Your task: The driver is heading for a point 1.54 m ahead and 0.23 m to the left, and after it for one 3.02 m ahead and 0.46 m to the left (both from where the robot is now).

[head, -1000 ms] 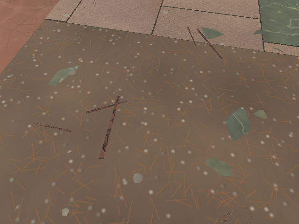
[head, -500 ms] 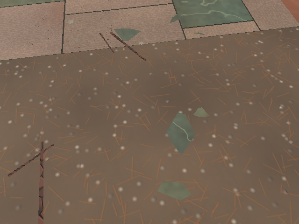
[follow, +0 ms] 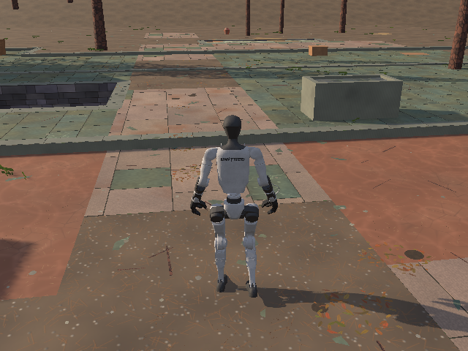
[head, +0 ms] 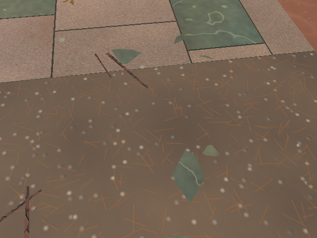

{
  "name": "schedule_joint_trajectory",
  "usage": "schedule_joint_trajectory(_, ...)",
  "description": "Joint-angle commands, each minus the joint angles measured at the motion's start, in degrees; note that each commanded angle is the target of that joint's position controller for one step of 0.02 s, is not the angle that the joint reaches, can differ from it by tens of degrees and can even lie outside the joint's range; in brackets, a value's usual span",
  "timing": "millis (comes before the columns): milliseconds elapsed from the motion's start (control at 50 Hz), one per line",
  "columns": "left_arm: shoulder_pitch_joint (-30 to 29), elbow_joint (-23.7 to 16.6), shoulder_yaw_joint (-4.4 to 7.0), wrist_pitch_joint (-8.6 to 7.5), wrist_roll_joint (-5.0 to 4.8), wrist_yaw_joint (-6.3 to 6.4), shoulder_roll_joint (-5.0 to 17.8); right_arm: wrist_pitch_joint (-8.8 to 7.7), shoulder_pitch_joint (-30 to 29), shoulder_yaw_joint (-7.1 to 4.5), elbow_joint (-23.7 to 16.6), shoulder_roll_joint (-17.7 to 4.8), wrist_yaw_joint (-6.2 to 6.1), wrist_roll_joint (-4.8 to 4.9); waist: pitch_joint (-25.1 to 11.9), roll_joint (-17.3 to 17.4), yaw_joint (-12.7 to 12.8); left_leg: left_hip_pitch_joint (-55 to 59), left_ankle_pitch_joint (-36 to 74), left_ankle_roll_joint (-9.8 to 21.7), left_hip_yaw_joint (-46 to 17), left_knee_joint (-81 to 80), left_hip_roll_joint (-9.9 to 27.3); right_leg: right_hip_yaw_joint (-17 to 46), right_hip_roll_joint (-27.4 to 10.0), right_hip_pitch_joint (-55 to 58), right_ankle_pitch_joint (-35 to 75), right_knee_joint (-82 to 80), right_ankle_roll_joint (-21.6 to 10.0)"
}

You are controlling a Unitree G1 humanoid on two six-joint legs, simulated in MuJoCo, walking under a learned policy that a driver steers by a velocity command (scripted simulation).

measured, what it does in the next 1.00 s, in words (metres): steps on the spot, turning left: right foot, then left foot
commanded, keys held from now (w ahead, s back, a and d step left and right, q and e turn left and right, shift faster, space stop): q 0.58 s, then no key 0.02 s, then e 0.40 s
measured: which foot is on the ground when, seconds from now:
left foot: down 0.00-0.20, up 0.22-0.58, down 0.60-1.00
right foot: up 0.00-0.16, down 0.18-0.60, up 0.62-1.00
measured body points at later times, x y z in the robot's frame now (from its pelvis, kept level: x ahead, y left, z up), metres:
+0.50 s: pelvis +0.02 -0.03 +0.01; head +0.06 -0.03 +0.46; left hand +0.07 +0.27 -0.09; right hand +0.26 -0.25 -0.09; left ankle -0.01 +0.11 -0.68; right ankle +0.05 -0.15 -0.73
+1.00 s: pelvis +0.01 +0.01 +0.00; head +0.04 +0.01 +0.45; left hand +0.02 +0.31 -0.11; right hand +0.26 -0.18 -0.10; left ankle -0.02 +0.10 -0.73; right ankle +0.03 -0.12 -0.70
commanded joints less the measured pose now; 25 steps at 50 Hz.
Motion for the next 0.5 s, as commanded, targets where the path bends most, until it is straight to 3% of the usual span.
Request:
schedule_joint_trajectory(20,4.3,-2.2,1.46,-0.41,-0.04,0.49,3.8,0.94,-2.4,-3.31,-5.0,-10.1,-1.31,0.01,-9.1,9.6,1.8,7.4,-7.6,8.9,-17.4,-11.1,10.9,-0.1,-0.1,1.6,3.4,-8.2,0.8)
schedule_joint_trajectory(100,3.7,-2.2,1.72,-1.34,-0.20,-0.09,4.3,1.79,-1.4,-4.12,-5.5,-10.9,-1.94,0.75,-10.6,10.0,0.8,8.0,-10.7,8.9,-21.0,-10.8,11.3,0.6,0.2,5.5,8.5,-17.8,0.2)
schedule_joint_trajectory(160,6.4,-1.2,2.31,-2.21,-0.26,-0.80,4.8,2.84,-2.2,-4.21,-6.0,-10.6,-2.45,1.41,-9.4,9.7,2.8,4.1,-15.5,6.0,-21.2,-8.8,8.9,-0.9,0.1,13.0,15.5,-30.3,-2.2)
schedule_joint_trajectory(180,7.8,-1.2,3.02,-2.34,0.24,-0.61,7.0,2.94,-1.1,-3.85,-6.0,-9.4,-2.55,1.44,-9.2,7.1,3.0,-0.3,-19.5,3.5,-19.2,-5.2,6.5,2.6,-5.0,17.7,15.3,-34.3,-4.3)
schedule_joint_trajectory(200,8.5,-1.3,4.24,-2.10,1.93,-0.28,12.3,2.65,-2.7,-3.35,-7.8,-7.1,-2.47,1.35,-6.5,-6.1,2.5,-10.5,-24.7,0.1,-9.7,6.5,-0.2,15.8,-16.2,18.8,10.5,-39.9,-10.4)
schedule_joint_trajectory(220,4.9,-2.5,4.35,-2.28,3.58,-0.37,12.8,1.83,-1.6,-3.88,-8.2,-8.5,-2.21,1.03,-5.3,-15.5,1.6,-12.5,-28.7,-2.2,-3.3,21.7,-3.2,26.1,-25.1,13.9,17.8,-43.3,-16.8)
schedule_joint_trajectory(240,1.0,-4.3,3.23,-2.74,3.41,0.08,9.3,1.66,1.1,-5.01,-6.5,-11.3,-1.99,0.59,-5.6,-10.7,0.1,-11.3,-26.5,-3.6,-5.0,31.5,-0.7,22.8,-24.6,12.5,22.9,-42.0,-17.3)
schedule_joint_trajectory(260,-2.1,-5.0,2.63,-2.96,2.27,0.44,7.1,2.14,3.8,-5.47,-4.6,-11.7,-1.95,0.90,-5.2,-7.1,-1.4,-10.9,-23.4,-4.4,-4.5,35.6,-0.6,16.4,-21.0,12.4,25.6,-40.5,-14.6)
schedule_joint_trajectory(300,-3.3,-5.2,2.04,-2.96,0.58,0.74,5.8,3.33,5.5,-4.98,-3.2,-9.2,-2.33,0.78,-4.4,-5.7,-0.9,-13.3,-19.1,-6.4,-3.2,42.5,0.2,9.7,-18.0,14.9,31.6,-38.4,-12.8)
schedule_joint_trajectory(340,-1.3,-4.7,1.98,-2.40,0.72,0.99,6.0,3.63,2.9,-4.27,-4.8,-7.6,-2.03,1.37,-3.8,-6.5,0.6,-14.1,-16.9,-7.8,-0.4,41.2,1.3,4.8,-16.4,16.6,35.8,-38.2,-13.4)
schedule_joint_trajectory(400,2.8,-3.6,2.70,-1.46,0.87,1.39,7.7,3.48,-2.2,-3.27,-7.9,-6.2,-1.39,1.64,-4.8,-8.4,3.9,-14.6,-16.3,-9.2,1.4,32.0,3.7,3.5,-18.0,23.5,37.7,-37.4,-14.8)
schedule_joint_trajectory(460,2.3,-3.7,3.72,-0.97,0.50,0.91,10.2,3.47,-3.1,-2.62,-9.5,-5.5,-0.41,1.38,-6.0,-9.6,4.4,-7.3,-18.3,-8.4,4.4,23.3,5.2,1.0,-19.6,22.1,39.9,-36.9,-15.1)
schedule_joint_trajectory(500,1.8,-3.6,4.15,-0.92,0.03,0.32,11.1,3.70,-2.5,-2.94,-9.8,-6.5,-0.02,1.44,-6.4,-10.3,4.2,-2.9,-18.2,-7.3,6.7,18.4,4.6,-0.4,-20.2,20.8,41.3,-36.1,-15.0)
Velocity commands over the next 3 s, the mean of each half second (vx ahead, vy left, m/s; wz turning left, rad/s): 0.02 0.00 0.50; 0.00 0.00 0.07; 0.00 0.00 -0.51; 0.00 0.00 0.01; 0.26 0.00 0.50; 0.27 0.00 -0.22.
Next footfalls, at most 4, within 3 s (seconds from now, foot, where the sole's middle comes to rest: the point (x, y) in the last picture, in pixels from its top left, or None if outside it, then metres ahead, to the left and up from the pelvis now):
0.18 right None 0.09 -0.14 -0.77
0.60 left None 0.02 0.11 -0.77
1.10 right None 0.05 -0.12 -0.77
1.62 left None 0.08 0.11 -0.77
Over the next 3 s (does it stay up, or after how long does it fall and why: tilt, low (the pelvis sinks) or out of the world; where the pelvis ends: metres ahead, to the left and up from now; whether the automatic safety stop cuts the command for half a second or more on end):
stays up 0.33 0.14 0.00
